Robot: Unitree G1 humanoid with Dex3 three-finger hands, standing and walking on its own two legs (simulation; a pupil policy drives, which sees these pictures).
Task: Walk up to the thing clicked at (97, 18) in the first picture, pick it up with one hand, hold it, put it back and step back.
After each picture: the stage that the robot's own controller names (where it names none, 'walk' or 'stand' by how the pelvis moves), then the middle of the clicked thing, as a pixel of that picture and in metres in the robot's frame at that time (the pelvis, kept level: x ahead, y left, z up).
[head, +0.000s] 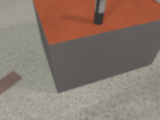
stand; (100, 7) +1.04 -0.10 -0.05
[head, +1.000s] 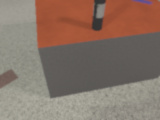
rise first; (98, 11) +0.93 -0.06 -0.01
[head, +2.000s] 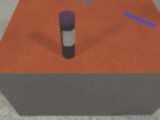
rise first; (67, 37) +0.63 +0.15 -0.03
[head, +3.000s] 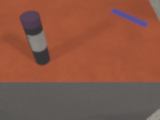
stand; (37, 41) +0.53 +0.23 +0.01
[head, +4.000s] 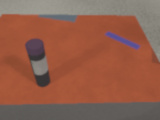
stand; (39, 65) +0.50 +0.21 -0.05
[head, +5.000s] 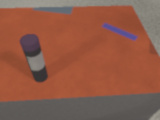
stand; (35, 60) +0.50 +0.22 -0.05
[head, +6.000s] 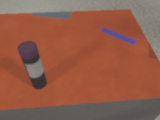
stand; (34, 67) +0.47 +0.23 -0.05
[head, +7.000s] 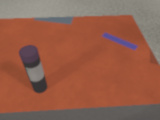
stand; (35, 71) +0.47 +0.22 -0.05
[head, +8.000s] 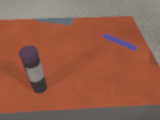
stand; (34, 72) +0.47 +0.23 -0.05
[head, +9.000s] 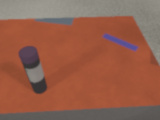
rise first; (34, 72) +0.47 +0.23 -0.05
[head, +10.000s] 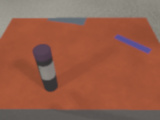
rise first; (47, 70) +0.47 +0.20 -0.05
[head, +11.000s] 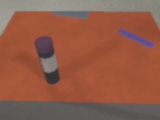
go down; (48, 62) +0.50 +0.19 -0.04
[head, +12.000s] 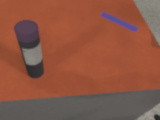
go down; (31, 53) +0.48 +0.18 +0.01
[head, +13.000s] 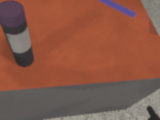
close in; (19, 39) +0.49 +0.19 +0.03
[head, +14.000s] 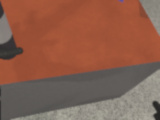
close; out of the picture +0.51 +0.20 +0.06
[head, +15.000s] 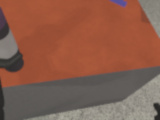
lift; (3, 44) +0.46 +0.20 +0.05
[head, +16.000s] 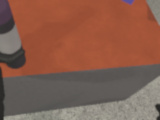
lift; (7, 39) +0.47 +0.20 +0.06
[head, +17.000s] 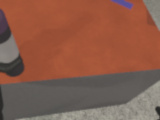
lift; (4, 48) +0.45 +0.21 +0.05
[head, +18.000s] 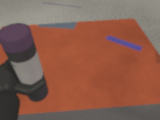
lift; (28, 68) +0.32 +0.16 +0.18
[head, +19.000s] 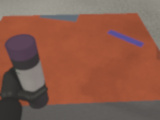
hold; (31, 76) +0.33 +0.17 +0.12
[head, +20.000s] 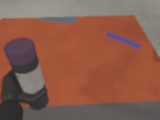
hold; (30, 79) +0.32 +0.17 +0.11
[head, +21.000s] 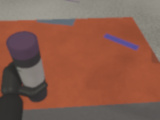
crouch; (31, 72) +0.33 +0.16 +0.13
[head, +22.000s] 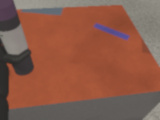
crouch; (14, 42) +0.45 +0.20 +0.14
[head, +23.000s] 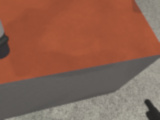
lower; out of the picture +0.52 +0.20 +0.06
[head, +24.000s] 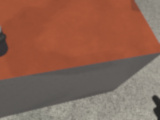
lower; out of the picture +0.52 +0.20 +0.07
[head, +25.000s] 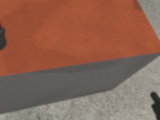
lower; out of the picture +0.53 +0.21 +0.07
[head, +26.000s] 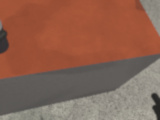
lower; out of the picture +0.52 +0.21 +0.07
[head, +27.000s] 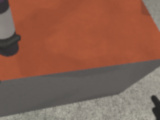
open; (0, 23) +0.51 +0.19 +0.07
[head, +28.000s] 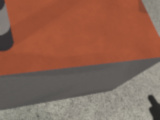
rise; out of the picture +0.50 +0.19 +0.07
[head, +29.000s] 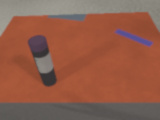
sink last; (44, 63) +0.49 +0.21 +0.00
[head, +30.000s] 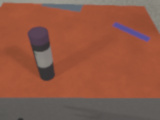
stand; (43, 57) +0.49 +0.19 +0.01
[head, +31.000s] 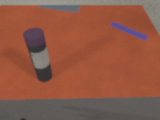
stand; (40, 58) +0.49 +0.19 +0.01
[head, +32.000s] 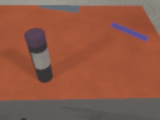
stand; (40, 58) +0.48 +0.19 +0.01
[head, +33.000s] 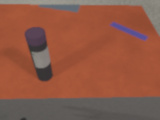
stand; (40, 57) +0.49 +0.19 +0.01
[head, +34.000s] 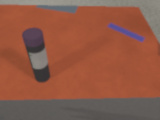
stand; (38, 58) +0.49 +0.19 +0.01
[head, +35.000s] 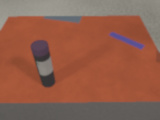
stand; (44, 66) +0.51 +0.20 -0.05
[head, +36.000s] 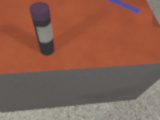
walk; (44, 32) +0.58 +0.17 -0.03
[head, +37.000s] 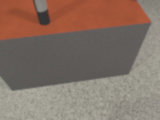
walk; (40, 4) +0.86 +0.28 -0.02
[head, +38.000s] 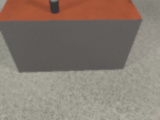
stand; out of the picture +1.12 +0.24 -0.03
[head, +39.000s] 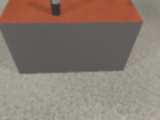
stand; out of the picture +1.11 +0.23 -0.05
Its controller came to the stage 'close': yes
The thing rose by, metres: 0.21
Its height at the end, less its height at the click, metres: +0.00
